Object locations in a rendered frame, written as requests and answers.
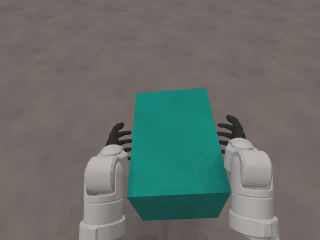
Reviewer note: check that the right robot forearm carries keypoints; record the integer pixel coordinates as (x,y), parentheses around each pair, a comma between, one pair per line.
(252,186)

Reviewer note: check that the carton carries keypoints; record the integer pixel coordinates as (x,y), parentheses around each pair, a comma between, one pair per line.
(176,164)

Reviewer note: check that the right robot hand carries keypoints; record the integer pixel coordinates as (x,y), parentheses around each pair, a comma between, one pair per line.
(236,129)

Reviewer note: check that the left robot forearm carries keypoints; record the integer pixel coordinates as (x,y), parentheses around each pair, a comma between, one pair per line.
(104,175)

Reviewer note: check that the left robot hand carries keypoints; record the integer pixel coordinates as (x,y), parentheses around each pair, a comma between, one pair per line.
(115,135)

